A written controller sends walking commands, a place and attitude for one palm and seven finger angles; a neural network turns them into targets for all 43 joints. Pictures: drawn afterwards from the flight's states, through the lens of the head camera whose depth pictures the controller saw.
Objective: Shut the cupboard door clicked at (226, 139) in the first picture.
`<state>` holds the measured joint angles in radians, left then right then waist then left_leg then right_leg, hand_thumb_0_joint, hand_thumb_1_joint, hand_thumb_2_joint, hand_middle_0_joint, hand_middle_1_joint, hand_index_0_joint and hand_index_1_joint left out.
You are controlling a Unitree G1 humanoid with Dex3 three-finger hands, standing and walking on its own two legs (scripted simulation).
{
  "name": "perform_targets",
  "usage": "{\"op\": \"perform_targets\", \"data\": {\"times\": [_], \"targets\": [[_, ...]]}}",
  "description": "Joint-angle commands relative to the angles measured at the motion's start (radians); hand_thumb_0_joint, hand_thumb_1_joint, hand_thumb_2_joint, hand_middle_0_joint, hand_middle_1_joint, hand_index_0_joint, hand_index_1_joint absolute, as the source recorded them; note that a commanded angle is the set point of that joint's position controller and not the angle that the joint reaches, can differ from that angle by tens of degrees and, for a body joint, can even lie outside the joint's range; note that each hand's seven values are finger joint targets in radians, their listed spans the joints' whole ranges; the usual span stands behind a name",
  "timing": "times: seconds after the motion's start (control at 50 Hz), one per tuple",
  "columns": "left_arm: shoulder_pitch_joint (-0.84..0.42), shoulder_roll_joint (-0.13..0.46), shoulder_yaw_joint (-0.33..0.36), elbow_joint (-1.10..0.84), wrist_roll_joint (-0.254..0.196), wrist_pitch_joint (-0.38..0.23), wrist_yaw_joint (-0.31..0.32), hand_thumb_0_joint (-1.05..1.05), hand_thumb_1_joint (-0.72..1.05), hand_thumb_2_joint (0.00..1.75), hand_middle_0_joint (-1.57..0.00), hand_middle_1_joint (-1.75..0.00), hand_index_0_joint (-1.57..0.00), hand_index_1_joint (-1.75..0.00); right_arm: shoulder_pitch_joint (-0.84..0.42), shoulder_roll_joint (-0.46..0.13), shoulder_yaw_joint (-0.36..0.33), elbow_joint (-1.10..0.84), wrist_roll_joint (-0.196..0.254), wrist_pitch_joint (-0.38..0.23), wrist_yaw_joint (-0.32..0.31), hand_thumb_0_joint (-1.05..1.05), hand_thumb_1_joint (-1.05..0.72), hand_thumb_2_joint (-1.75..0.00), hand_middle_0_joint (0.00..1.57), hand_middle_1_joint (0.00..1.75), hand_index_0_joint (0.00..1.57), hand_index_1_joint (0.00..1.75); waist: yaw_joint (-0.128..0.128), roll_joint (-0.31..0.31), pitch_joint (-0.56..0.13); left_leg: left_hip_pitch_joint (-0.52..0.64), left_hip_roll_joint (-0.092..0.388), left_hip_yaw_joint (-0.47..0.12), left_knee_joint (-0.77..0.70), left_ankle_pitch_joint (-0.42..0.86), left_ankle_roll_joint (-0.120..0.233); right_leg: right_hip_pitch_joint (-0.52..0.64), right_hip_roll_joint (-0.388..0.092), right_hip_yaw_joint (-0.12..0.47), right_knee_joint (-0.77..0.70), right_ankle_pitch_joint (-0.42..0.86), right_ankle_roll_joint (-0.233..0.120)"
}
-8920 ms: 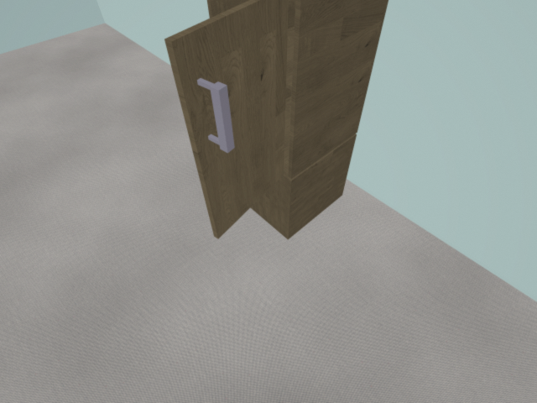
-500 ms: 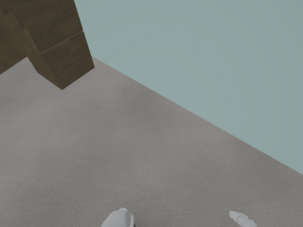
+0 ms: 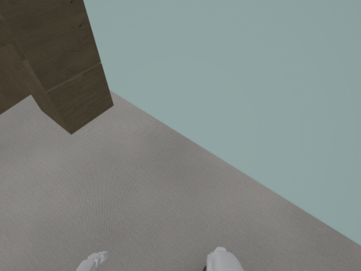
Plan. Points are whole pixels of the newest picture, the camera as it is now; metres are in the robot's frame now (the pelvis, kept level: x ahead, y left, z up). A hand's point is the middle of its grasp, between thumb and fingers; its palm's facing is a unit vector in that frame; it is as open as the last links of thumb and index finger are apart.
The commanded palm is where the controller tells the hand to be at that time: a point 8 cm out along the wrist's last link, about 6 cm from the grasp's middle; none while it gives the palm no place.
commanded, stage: walk to a spot facing it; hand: left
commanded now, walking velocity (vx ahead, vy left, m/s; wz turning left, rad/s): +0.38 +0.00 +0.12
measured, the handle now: out of the picture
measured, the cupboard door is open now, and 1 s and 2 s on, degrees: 100 100 100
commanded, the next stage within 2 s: turn to face it in 1.02 s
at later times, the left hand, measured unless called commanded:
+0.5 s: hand (136, 263) +0.17 +0.11 -0.16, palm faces +0.19 -0.96 -0.22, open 7.2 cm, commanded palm none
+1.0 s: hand (116, 162) +0.47 +0.22 -0.17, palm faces +0.25 -0.95 -0.19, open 7.3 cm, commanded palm none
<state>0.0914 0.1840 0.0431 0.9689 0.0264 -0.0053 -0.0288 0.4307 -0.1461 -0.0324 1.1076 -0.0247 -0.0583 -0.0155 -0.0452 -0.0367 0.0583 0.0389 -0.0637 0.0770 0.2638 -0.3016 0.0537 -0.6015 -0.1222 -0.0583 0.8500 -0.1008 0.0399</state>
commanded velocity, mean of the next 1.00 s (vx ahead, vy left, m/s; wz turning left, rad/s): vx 0.36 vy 0.00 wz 0.17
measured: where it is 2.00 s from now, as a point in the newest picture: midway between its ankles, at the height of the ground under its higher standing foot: (176, 184)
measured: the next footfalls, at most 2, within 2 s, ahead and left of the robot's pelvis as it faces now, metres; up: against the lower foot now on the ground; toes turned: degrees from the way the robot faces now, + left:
right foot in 0.12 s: +0.19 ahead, -0.13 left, +0.00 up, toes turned -6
left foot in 0.70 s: +0.44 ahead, +0.08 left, +0.00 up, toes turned +18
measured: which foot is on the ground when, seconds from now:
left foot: down 0.00-0.14, up 0.16-0.68, down 0.70-1.00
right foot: up 0.00-0.10, down 0.12-0.72, up 0.74-1.00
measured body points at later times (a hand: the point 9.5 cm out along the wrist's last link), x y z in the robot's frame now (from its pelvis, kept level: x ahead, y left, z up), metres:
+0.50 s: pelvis +0.23 -0.06 +0.00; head +0.25 -0.07 +0.45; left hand +0.16 +0.16 -0.14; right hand +0.34 -0.28 -0.15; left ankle +0.31 +0.11 -0.67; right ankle +0.15 -0.12 -0.74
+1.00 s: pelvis +0.46 +0.03 +0.00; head +0.48 +0.05 +0.45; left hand +0.46 +0.27 -0.15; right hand +0.50 -0.22 -0.14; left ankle +0.40 +0.07 -0.74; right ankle +0.57 -0.12 -0.65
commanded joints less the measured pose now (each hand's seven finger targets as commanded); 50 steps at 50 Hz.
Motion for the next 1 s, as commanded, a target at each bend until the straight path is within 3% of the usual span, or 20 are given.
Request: {"op": "perform_targets", "data": {"times": [0.0, 0.04, 0.08, 0.1, 0.12, 0.14, 0.18, 0.22, 0.28, 0.42, 0.54, 0.6, 0.64, 0.66, 0.68, 0.7, 0.72, 0.78, 0.82, 0.98], "targets": [[-0.140, 0.045, 0.007, -0.109, -0.010, -0.032, -0.005, 0.00, 0.90, 0.90, -0.20, -0.30, -0.20, -0.30, 0.095, -0.145, -0.019, -0.006, -0.006, -0.023, -0.016, 0.00, -0.90, -0.90, 0.20, 0.30, 0.20, 0.30, -0.018, 0.122, 0.074, -0.025, 0.320, -0.158, -0.042, 0.538, 0.114, 0.015, 0.016, -0.014, -0.150, -0.056, -0.038], [-0.092, 0.054, 0.012, -0.098, -0.010, -0.039, -0.003, 0.00, 0.90, 0.90, -0.20, -0.30, -0.20, -0.30, 0.100, -0.156, -0.020, 0.009, -0.007, -0.019, -0.017, 0.00, -0.90, -0.90, 0.20, 0.30, 0.20, 0.30, 0.008, 0.130, 0.038, -0.019, 0.305, -0.142, 0.041, 0.675, 0.105, 0.144, 0.063, -0.049, -0.219, -0.122, -0.062], [0.168, 0.099, 0.032, -0.020, -0.006, -0.057, 0.005, 0.00, 0.90, 0.90, -0.20, -0.30, -0.20, -0.30, 0.072, -0.166, -0.025, 0.012, 0.004, -0.019, -0.016, 0.00, -0.90, -0.90, 0.20, 0.30, 0.20, 0.30, 0.129, 0.068, -0.097, -0.129, 0.252, -0.112, 0.339, 0.762, 0.056, 0.533, 0.084, -0.037, -0.322, -0.043, -0.092], [0.358, 0.187, 0.059, 0.036, 0.006, -0.068, 0.018, 0.00, 0.90, 0.90, -0.20, -0.30, -0.20, -0.30, 0.067, -0.138, -0.025, -0.010, 0.019, -0.024, -0.006, 0.00, -0.90, -0.90, 0.20, 0.30, 0.20, 0.30, 0.196, -0.098, -0.240, -0.377, 0.148, -0.037, 0.624, 0.488, 0.012, 0.872, -0.115, 0.193, -0.342, 0.010, -0.156], [0.440, 0.252, 0.072, 0.072, -0.005, -0.064, 0.025, 0.00, 0.90, 0.90, -0.20, -0.30, -0.20, -0.30, 0.110, -0.100, -0.021, -0.028, 0.024, -0.025, -0.010, 0.00, -0.90, -0.90, 0.20, 0.30, 0.20, 0.30, 0.174, -0.246, -0.332, -0.595, 0.008, -0.028, 0.944, -0.249, -0.035, 1.007, -0.366, 0.535, -0.446, 0.162, -0.250], [0.384, 0.220, 0.065, 0.064, -0.018, -0.064, 0.029, 0.00, 0.90, 0.90, -0.20, -0.30, -0.20, -0.30, 0.036, -0.129, -0.026, -0.027, 0.025, -0.019, -0.005, 0.00, -0.90, -0.90, 0.20, 0.30, 0.20, 0.30, 0.172, -0.148, -0.251, -0.623, 0.081, -0.116, 1.059, -0.219, -0.016, 0.864, -0.348, 0.506, -0.509, 0.084, -0.245], [0.239, 0.115, 0.035, 0.036, -0.020, -0.066, 0.038, 0.00, 0.90, 0.90, -0.20, -0.30, -0.20, -0.30, -0.082, -0.073, -0.030, -0.046, 0.019, -0.004, 0.005, 0.00, -0.90, -0.90, 0.20, 0.30, 0.20, 0.30, 0.106, -0.011, -0.042, -0.645, 0.159, -0.126, 1.042, -0.050, -0.024, 0.586, -0.274, 0.303, -0.570, 0.103, -0.187], [0.204, 0.048, 0.011, 0.043, -0.017, -0.086, 0.036, 0.00, 0.90, 0.90, -0.20, -0.30, -0.20, -0.30, -0.048, -0.017, -0.017, -0.031, 0.007, 0.020, 0.012, 0.00, -0.90, -0.90, 0.20, 0.30, 0.20, 0.30, 0.047, -0.042, 0.004, -0.585, 0.174, -0.109, 0.973, 0.023, -0.038, 0.443, -0.211, 0.139, -0.614, 0.178, -0.147], [0.231, 0.016, 0.000, 0.076, -0.013, -0.099, 0.035, 0.00, 0.90, 0.90, -0.20, -0.30, -0.20, -0.30, -0.007, -0.005, -0.023, -0.014, 0.001, 0.044, 0.023, 0.00, -0.90, -0.90, 0.20, 0.30, 0.20, 0.30, 0.014, -0.096, -0.012, -0.592, 0.172, -0.077, 0.894, 0.094, -0.058, 0.439, -0.151, 0.016, -0.651, 0.194, -0.121], [0.332, 0.036, -0.006, 0.129, -0.011, -0.115, 0.043, 0.00, 0.90, 0.90, -0.20, -0.30, -0.20, -0.30, -0.261, -0.030, -0.024, -0.103, 0.004, 0.047, 0.044, 0.00, -0.90, -0.90, 0.20, 0.30, 0.20, 0.30, 0.048, -0.064, 0.031, -0.734, 0.168, -0.032, 0.675, 0.172, -0.069, 0.608, -0.159, -0.058, -0.652, 0.418, -0.115], [0.419, 0.058, -0.019, 0.185, -0.007, -0.102, 0.053, 0.00, 0.90, 0.90, -0.20, -0.30, -0.20, -0.30, -0.446, -0.043, -0.010, -0.153, 0.006, 0.036, 0.054, 0.00, -0.90, -0.90, 0.20, 0.30, 0.20, 0.30, 0.083, -0.071, 0.093, -0.693, 0.118, 0.030, 0.481, 0.129, -0.034, 0.693, -0.183, -0.077, -0.632, 0.557, -0.134], [0.424, 0.095, -0.010, 0.195, -0.003, -0.098, 0.055, 0.00, 0.90, 0.90, -0.20, -0.30, -0.20, -0.30, -0.397, -0.058, -0.010, -0.141, 0.001, 0.023, 0.045, 0.00, -0.90, -0.90, 0.20, 0.30, 0.20, 0.30, 0.050, -0.086, 0.036, -0.541, 0.040, 0.102, 0.401, 0.020, 0.007, 0.733, -0.193, -0.112, -0.486, 0.861, -0.142], [0.388, 0.128, -0.004, 0.185, -0.011, -0.099, 0.050, 0.00, 0.90, 0.90, -0.20, -0.30, -0.20, -0.30, -0.211, -0.097, -0.022, -0.090, -0.006, 0.013, 0.031, 0.00, -0.90, -0.90, 0.20, 0.30, 0.20, 0.30, -0.046, -0.082, -0.050, -0.269, -0.015, 0.131, 0.290, 0.076, 0.041, 0.645, -0.164, -0.167, -0.240, 0.937, -0.110], [0.373, 0.120, -0.005, 0.170, -0.018, -0.097, 0.042, 0.00, 0.90, 0.90, -0.20, -0.30, -0.20, -0.30, -0.066, -0.160, -0.039, -0.055, -0.013, 0.011, 0.024, 0.00, -0.90, -0.90, 0.20, 0.30, 0.20, 0.30, -0.109, -0.024, -0.146, 0.014, 0.073, 0.024, 0.269, 0.159, 0.079, 0.436, -0.140, -0.174, -0.007, 0.685, -0.077], [0.397, 0.057, -0.012, 0.128, -0.030, -0.096, 0.030, 0.00, 0.90, 0.90, -0.20, -0.30, -0.20, -0.30, 0.059, -0.270, -0.069, -0.036, -0.024, 0.004, 0.010, 0.00, -0.90, -0.90, 0.20, 0.30, 0.20, 0.30, -0.132, 0.181, -0.283, 0.277, 0.378, -0.417, 0.225, 0.291, 0.210, 0.135, 0.019, -0.174, 0.356, -0.027, -0.031], [0.325, 0.042, -0.017, 0.084, -0.027, -0.100, 0.033, 0.00, 0.90, 0.90, -0.20, -0.30, -0.20, -0.30, 0.092, -0.303, -0.073, -0.034, 0.002, 0.012, -0.004, 0.00, -0.90, -0.90, 0.20, 0.30, 0.20, 0.30, -0.119, 0.158, -0.306, 0.301, 0.488, -0.594, 0.129, 0.507, 0.291, -0.002, 0.070, -0.048, 0.550, -0.407, -0.046], [0.252, 0.051, -0.005, 0.064, -0.023, -0.091, 0.045, 0.00, 0.90, 0.90, -0.20, -0.30, -0.20, -0.30, 0.031, -0.292, -0.073, -0.039, 0.010, 0.011, -0.007, 0.00, -0.90, -0.90, 0.20, 0.30, 0.20, 0.30, -0.086, 0.037, -0.170, 0.160, 0.500, -0.506, 0.097, 0.489, 0.290, -0.058, 0.027, 0.018, 0.618, -0.387, -0.057], [0.270, -0.004, 0.004, 0.094, 0.000, -0.056, 0.028, 0.00, 0.90, 0.90, -0.20, -0.30, -0.20, -0.30, -0.116, -0.143, -0.031, -0.078, 0.008, -0.020, -0.015, 0.00, -0.90, -0.90, 0.20, 0.30, 0.20, 0.30, 0.026, 0.057, 0.009, -0.192, 0.360, -0.257, -0.010, 0.378, 0.137, 0.011, -0.041, 0.063, 0.502, -0.203, -0.027], [0.317, -0.027, 0.004, 0.106, 0.005, -0.034, 0.022, 0.00, 0.90, 0.90, -0.20, -0.30, -0.20, -0.30, -0.117, -0.109, -0.019, -0.067, 0.009, -0.032, -0.014, 0.00, -0.90, -0.90, 0.20, 0.30, 0.20, 0.30, 0.060, 0.126, -0.001, -0.221, 0.300, -0.148, -0.033, 0.419, 0.106, 0.044, -0.031, 0.048, 0.420, -0.162, -0.016], [0.090, 0.008, 0.013, 0.018, -0.004, -0.012, 0.006, 0.00, 0.90, 0.90, -0.20, -0.30, -0.20, -0.30, -0.004, -0.116, -0.012, -0.038, 0.010, -0.033, -0.017, 0.00, -0.90, -0.90, 0.20, 0.30, 0.20, 0.30, 0.047, 0.130, 0.060, -0.142, 0.272, -0.079, -0.078, 0.547, 0.059, -0.065, -0.011, 0.020, 0.144, 0.051, -0.015]]}}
